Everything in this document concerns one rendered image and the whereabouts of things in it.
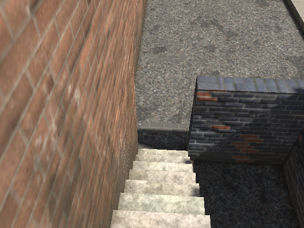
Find stairs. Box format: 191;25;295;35
110;148;211;228

